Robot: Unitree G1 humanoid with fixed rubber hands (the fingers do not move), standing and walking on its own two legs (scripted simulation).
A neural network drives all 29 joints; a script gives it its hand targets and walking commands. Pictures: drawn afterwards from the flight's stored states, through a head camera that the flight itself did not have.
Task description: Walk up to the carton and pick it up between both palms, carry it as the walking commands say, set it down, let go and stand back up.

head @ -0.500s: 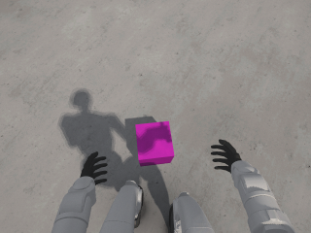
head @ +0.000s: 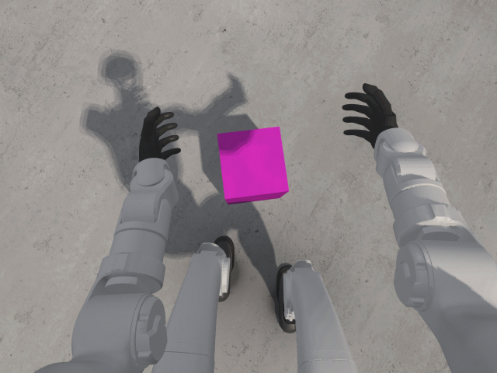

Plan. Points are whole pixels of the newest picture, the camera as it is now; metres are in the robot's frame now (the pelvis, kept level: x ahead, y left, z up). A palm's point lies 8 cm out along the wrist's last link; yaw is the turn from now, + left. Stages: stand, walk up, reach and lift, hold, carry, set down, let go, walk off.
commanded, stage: reach and lift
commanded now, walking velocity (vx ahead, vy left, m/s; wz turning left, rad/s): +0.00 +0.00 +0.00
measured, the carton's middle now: (251, 169) +0.48 +0.03 -0.55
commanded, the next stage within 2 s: none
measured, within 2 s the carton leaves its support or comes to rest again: neither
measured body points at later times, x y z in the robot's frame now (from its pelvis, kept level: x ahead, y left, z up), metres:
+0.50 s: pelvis +0.02 -0.03 -0.03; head +0.30 -0.02 +0.32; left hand +0.46 +0.20 -0.15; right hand +0.53 -0.16 -0.15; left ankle +0.13 +0.09 -0.62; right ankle +0.05 -0.13 -0.62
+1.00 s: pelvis -0.02 -0.02 -0.18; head +0.31 +0.00 +0.13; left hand +0.47 +0.20 -0.32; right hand +0.53 -0.16 -0.32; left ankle +0.12 +0.09 -0.62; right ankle +0.05 -0.13 -0.62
